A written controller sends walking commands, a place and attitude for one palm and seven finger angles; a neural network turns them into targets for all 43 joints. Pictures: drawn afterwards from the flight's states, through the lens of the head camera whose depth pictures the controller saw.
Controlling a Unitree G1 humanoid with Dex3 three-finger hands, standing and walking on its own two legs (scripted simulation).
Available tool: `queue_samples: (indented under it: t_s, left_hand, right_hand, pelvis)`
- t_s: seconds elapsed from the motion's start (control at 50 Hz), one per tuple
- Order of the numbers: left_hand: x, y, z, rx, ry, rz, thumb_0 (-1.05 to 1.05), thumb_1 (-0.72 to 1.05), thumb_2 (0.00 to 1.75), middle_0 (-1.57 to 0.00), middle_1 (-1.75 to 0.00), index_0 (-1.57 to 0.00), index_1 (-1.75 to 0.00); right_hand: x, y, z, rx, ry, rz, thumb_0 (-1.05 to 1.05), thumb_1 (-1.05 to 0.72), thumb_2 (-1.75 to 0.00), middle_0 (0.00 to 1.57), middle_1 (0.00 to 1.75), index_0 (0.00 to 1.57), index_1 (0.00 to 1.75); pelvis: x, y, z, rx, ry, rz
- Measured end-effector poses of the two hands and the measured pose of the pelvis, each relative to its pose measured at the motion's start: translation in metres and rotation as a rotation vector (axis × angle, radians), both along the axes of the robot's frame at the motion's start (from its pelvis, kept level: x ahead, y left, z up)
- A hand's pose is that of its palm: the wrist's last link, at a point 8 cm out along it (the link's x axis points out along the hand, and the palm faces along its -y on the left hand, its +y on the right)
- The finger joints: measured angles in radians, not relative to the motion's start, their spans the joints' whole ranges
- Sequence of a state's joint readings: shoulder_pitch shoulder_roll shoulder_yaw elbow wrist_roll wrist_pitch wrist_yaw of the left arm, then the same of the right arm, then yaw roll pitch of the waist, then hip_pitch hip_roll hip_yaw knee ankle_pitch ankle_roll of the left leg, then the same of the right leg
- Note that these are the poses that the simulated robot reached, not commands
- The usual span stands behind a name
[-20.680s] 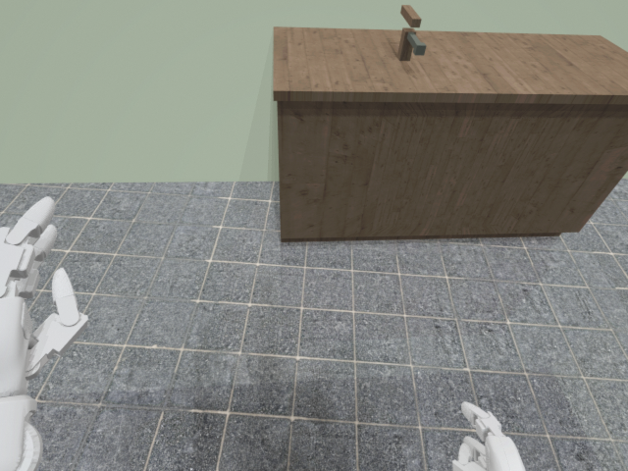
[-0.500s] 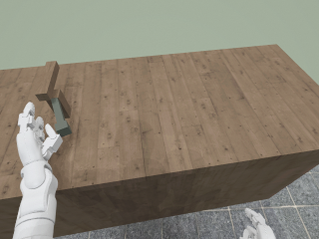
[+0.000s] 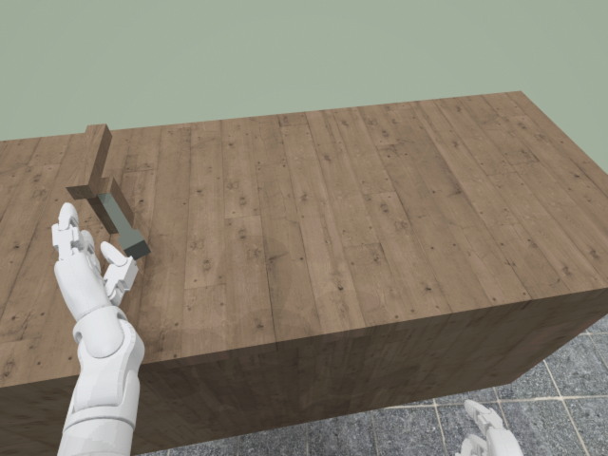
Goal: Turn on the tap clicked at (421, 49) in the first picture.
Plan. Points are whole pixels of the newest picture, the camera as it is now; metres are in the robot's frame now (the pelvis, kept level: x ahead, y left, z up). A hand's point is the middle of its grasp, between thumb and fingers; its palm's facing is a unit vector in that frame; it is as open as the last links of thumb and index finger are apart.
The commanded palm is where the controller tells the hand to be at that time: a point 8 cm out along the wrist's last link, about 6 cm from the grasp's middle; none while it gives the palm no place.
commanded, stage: push the lever round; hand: left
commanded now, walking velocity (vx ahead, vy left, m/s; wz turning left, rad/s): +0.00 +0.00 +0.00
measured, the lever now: (134, 245) +0.36 +0.26 +0.08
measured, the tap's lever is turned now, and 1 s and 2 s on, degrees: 28 53 79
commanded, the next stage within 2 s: lift the hand up off the lever in 1.78 s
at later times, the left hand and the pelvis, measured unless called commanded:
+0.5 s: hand (159, 252) +0.35 +0.22 +0.08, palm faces +0.69 -0.72 -0.06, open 7.7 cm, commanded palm +0.31 +0.24 +0.07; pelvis +0.00 +0.00 +0.00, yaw +0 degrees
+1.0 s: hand (177, 236) +0.38 +0.21 +0.08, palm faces +0.77 -0.64 -0.07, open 7.7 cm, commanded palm +0.33 +0.22 +0.07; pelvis +0.01 +0.00 +0.00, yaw +0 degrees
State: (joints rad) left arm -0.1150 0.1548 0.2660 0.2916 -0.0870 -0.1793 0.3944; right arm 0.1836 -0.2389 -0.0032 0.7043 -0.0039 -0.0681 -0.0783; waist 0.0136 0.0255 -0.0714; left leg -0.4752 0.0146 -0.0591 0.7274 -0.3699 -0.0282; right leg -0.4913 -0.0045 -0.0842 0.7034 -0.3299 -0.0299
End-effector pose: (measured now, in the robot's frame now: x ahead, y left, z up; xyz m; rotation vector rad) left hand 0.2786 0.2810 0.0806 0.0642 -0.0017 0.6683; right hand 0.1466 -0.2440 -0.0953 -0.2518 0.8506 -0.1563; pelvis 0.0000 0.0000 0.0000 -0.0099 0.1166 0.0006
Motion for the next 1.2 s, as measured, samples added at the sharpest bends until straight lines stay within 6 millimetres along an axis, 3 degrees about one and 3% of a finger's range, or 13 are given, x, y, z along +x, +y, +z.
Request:
queue_samples:
  t_s: [0.4,1.2]
  left_hand:
    - [0.009,-0.028,0.001,-0.018,0.010,0.077,0.00,0.94,0.91,-0.15,-0.15,-0.15,-0.15]
    - [0.058,-0.068,0.002,-0.045,0.063,0.242,-0.01,0.96,0.93,-0.15,-0.15,-0.15,-0.15]
  right_hand:
    - [0.009,0.014,0.002,0.011,0.009,0.019,0.01,-0.90,-0.90,0.20,0.30,0.21,0.30]
    - [0.010,0.006,-0.010,0.023,0.119,0.020,0.01,-0.91,-0.90,0.20,0.30,0.20,0.30]
  pelvis:
    - [-0.003,0.003,0.001,-0.001,-0.013,0.002]
    - [0.007,-0.004,0.002,-0.005,0.026,0.008]
